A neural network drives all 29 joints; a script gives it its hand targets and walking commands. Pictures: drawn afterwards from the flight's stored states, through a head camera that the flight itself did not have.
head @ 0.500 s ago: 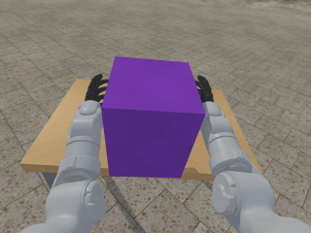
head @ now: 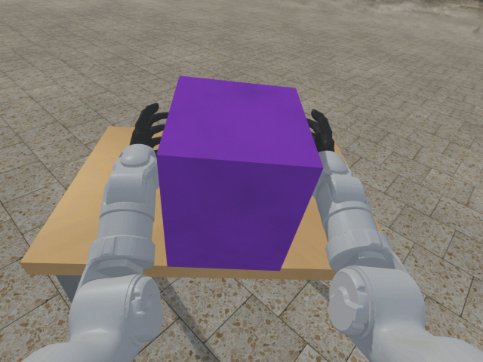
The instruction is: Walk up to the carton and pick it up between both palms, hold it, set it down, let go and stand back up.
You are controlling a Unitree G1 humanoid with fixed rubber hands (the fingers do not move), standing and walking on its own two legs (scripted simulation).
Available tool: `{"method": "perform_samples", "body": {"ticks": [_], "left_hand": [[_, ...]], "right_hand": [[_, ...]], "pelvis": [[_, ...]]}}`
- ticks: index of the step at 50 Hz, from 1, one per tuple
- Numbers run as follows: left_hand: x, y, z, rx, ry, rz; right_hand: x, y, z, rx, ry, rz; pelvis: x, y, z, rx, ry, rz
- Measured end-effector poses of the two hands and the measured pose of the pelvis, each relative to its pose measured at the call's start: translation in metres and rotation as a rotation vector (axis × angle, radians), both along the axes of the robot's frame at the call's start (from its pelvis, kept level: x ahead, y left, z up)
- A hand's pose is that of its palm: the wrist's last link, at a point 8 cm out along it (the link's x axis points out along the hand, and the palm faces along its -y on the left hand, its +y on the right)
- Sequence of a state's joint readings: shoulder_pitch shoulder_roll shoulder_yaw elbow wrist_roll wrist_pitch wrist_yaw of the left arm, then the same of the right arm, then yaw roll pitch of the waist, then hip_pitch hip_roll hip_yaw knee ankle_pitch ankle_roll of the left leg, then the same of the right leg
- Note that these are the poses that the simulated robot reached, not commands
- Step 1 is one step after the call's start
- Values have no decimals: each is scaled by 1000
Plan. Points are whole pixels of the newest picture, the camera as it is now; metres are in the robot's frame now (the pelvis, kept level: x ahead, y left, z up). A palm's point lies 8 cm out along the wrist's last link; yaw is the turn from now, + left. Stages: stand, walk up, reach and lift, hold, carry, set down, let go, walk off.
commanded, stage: reach and lift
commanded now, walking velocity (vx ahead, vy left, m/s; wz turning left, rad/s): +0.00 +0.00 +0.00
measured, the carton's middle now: (231, 177) +0.39 +0.03 +0.16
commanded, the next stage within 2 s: hold in 0.90 s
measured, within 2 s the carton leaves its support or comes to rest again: neither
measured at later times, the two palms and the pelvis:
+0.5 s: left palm (142, 145) +0.39 +0.17 +0.21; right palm (321, 154) +0.39 -0.12 +0.21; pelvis +0.00 +0.00 +0.00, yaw +0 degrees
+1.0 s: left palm (137, 136) +0.37 +0.17 +0.24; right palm (328, 143) +0.38 -0.12 +0.24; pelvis +0.00 +0.00 +0.00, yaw +0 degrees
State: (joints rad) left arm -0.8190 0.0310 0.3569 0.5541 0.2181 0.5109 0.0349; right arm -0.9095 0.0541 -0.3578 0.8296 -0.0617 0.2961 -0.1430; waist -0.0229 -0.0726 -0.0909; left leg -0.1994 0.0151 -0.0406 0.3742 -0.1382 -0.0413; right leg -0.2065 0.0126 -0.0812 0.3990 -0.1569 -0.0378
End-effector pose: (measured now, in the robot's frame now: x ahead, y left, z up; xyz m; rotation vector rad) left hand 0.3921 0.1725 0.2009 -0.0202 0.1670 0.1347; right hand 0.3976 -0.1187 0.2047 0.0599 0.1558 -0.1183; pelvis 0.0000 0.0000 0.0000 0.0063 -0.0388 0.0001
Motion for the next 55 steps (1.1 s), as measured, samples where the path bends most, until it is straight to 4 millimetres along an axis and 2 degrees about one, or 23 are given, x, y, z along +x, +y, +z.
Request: {"method": "perform_samples", "body": {"ticks": [7, 24, 34, 41, 55], "left_hand": [[-4, 1, 9, -1, -11, 2], [-4, 0, 11, -2, 5, 3], [-7, 1, 20, 0, -3, 8], [-16, 1, 40, 17, -50, 14], [-20, 1, 43, 17, -23, 21]], "right_hand": [[-4, 1, 5, 14, -12, 0], [-4, 0, 5, 17, 2, -1], [-6, 1, 14, 20, -6, 4], [-11, 1, 37, 25, -55, 12], [-14, 1, 38, 27, -28, 19]], "pelvis": [[-2, 0, 0, 0, -12, 0], [-1, 0, 0, 0, -14, 0], [-2, 0, 0, 0, -18, 0], [-3, 0, 0, 0, -28, 0], [-4, 0, 0, 0, -32, 0]]}}
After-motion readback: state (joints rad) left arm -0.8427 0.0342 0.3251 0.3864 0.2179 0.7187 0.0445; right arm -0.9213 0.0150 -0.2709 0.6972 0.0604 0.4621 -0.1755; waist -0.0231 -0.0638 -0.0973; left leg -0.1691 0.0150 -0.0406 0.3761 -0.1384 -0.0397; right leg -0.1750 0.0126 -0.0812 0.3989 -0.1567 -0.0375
